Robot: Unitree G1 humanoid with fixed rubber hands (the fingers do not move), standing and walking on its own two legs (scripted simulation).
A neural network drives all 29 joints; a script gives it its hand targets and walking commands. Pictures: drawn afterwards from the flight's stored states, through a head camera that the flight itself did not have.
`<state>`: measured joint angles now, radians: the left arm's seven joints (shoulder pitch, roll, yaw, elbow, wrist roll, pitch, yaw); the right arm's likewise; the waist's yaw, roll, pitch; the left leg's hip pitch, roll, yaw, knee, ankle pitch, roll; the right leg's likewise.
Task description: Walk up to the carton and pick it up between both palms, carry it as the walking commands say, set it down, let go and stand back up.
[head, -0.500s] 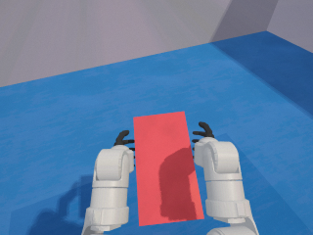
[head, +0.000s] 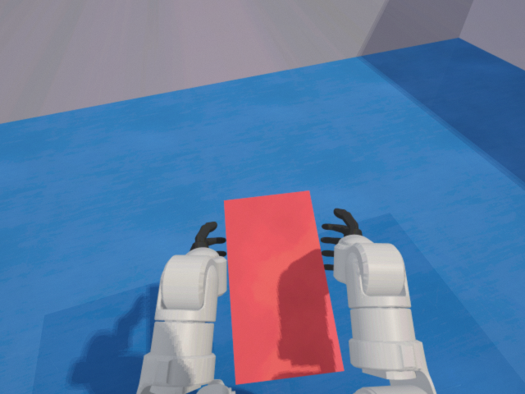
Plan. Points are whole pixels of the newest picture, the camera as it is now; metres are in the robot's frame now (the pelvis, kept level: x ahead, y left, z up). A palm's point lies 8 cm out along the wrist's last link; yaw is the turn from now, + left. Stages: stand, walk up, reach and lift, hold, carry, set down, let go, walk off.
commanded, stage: carry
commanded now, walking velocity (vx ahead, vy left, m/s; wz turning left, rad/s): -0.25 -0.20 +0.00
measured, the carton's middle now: (276, 286) +0.33 +0.00 -0.04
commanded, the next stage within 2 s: none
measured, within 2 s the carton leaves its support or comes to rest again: neither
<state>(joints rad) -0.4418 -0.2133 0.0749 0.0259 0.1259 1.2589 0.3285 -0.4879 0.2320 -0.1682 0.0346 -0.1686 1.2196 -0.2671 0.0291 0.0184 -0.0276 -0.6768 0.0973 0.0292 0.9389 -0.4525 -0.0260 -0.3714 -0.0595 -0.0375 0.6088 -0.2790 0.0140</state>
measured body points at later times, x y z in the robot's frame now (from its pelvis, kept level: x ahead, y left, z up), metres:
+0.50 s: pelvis -0.19 -0.14 +0.00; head -0.17 -0.12 +0.45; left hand +0.12 +0.00 +0.07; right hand +0.15 -0.22 +0.09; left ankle -0.07 +0.04 -0.73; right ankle -0.20 -0.31 -0.70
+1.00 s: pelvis -0.38 -0.26 +0.01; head -0.35 -0.25 +0.46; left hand -0.06 -0.14 +0.06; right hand -0.04 -0.37 +0.09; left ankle -0.32 -0.15 -0.73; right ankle -0.34 -0.39 -0.68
